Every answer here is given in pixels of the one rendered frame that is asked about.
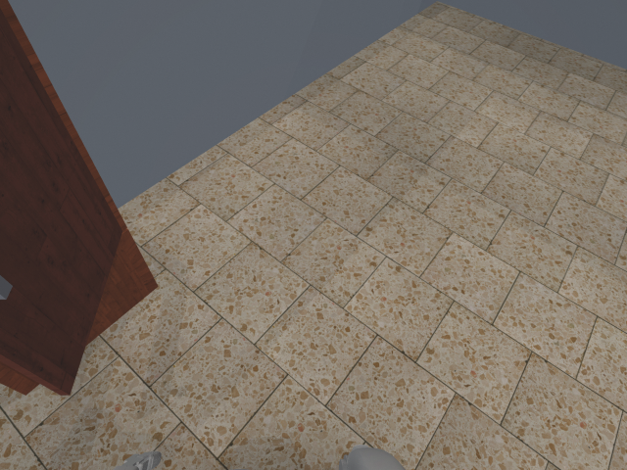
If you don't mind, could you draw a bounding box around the right robot thigh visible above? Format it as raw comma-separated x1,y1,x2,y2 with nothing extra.
339,447,406,470

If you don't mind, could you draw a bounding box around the cupboard door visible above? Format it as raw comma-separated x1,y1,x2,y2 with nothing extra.
0,8,122,396

